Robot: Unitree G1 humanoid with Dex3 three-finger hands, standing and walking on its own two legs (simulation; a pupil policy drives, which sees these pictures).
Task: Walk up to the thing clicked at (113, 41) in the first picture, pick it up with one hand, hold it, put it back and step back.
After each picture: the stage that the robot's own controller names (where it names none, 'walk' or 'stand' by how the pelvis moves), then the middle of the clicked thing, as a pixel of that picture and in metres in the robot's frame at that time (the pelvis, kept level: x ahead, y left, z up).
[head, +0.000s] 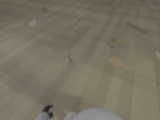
stand; (112, 43) +1.69 -0.52 -0.65
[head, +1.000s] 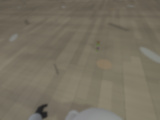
walk; (97, 46) +1.61 -0.04 -0.63
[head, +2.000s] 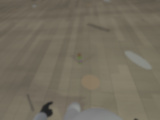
walk; (79, 59) +1.05 +0.27 -0.65
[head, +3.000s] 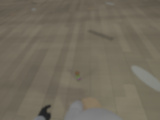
walk; (78, 76) +0.67 +0.24 -0.65
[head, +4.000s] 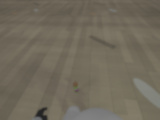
walk; (75, 87) +0.51 +0.21 -0.65
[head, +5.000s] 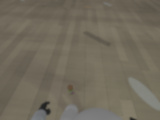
stand; (70, 90) +0.40 +0.21 -0.63
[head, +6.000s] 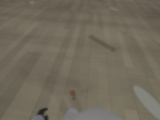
stand; (73, 95) +0.37 +0.17 -0.64
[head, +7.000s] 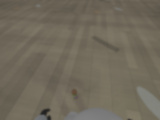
stand; (74, 94) +0.39 +0.19 -0.66
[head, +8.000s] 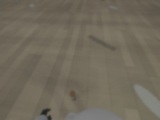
stand; (73, 96) +0.36 +0.20 -0.66
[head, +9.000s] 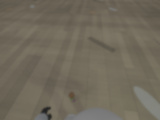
stand; (72, 97) +0.35 +0.20 -0.66
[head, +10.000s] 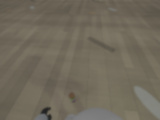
stand; (72, 98) +0.35 +0.20 -0.66
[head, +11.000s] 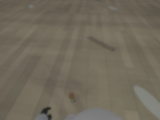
go down; (72, 98) +0.34 +0.20 -0.66
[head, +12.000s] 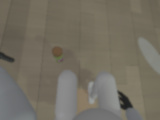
go down; (58, 56) +0.45 +0.22 -0.25
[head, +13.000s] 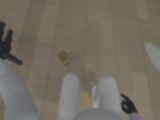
approach; (64, 60) +0.45 +0.20 -0.27
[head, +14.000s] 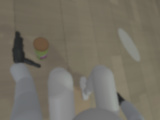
close in; (41, 51) +0.44 +0.24 -0.17
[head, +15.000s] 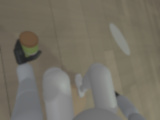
close; (30, 48) +0.44 +0.26 -0.16
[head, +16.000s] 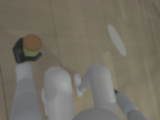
lift; (31, 49) +0.42 +0.25 -0.17
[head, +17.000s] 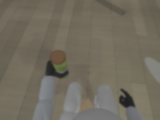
lift; (61, 67) +0.34 +0.19 +0.02
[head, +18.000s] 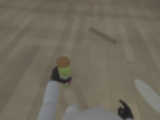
hold; (65, 74) +0.31 +0.18 +0.03
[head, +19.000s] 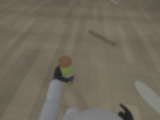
hold; (67, 72) +0.32 +0.16 +0.04
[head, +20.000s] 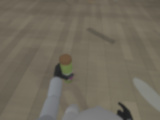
crouch; (67, 70) +0.34 +0.16 +0.03
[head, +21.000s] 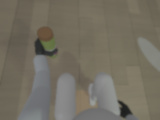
lower; (50, 46) +0.48 +0.23 -0.05
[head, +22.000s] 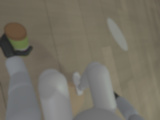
lower; (20, 43) +0.47 +0.27 -0.17
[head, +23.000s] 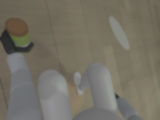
lower; (22, 40) +0.48 +0.27 -0.17
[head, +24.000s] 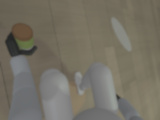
lower; (25, 43) +0.46 +0.27 -0.17
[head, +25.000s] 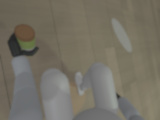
lower; (27, 44) +0.46 +0.26 -0.17
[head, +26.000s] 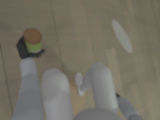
draw back; (34, 46) +0.45 +0.24 -0.17
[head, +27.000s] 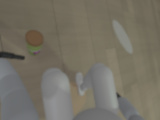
rise; (34, 45) +0.45 +0.24 -0.18
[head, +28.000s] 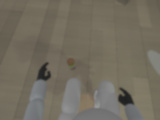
walk; (71, 65) +0.45 +0.18 -0.37
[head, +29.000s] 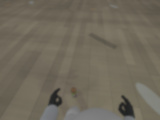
stand; (73, 93) +0.39 +0.17 -0.59
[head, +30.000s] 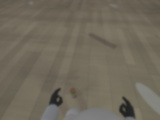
stand; (73, 93) +0.39 +0.18 -0.60
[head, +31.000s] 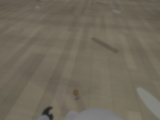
stand; (75, 95) +0.40 +0.16 -0.64
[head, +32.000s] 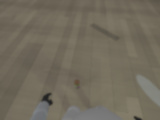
walk; (77, 84) +0.43 +0.13 -0.63
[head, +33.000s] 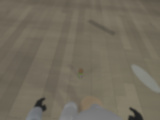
walk; (80, 74) +0.59 +0.09 -0.64
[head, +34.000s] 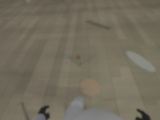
walk; (78, 61) +0.89 +0.28 -0.63
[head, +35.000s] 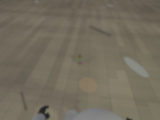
stand; (79, 60) +1.04 +0.20 -0.64
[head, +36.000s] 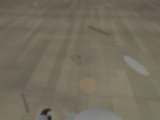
stand; (79, 60) +1.03 +0.20 -0.66
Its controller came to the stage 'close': yes
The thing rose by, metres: 0.69
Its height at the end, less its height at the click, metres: +0.00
